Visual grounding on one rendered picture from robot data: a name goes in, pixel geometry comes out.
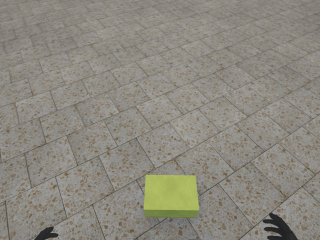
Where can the robot right hand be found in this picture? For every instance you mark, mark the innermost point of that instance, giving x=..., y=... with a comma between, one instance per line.
x=283, y=229

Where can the carton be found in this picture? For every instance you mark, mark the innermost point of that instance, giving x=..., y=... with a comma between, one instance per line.
x=170, y=196

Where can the robot left hand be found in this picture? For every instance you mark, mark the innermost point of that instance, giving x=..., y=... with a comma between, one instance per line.
x=46, y=233

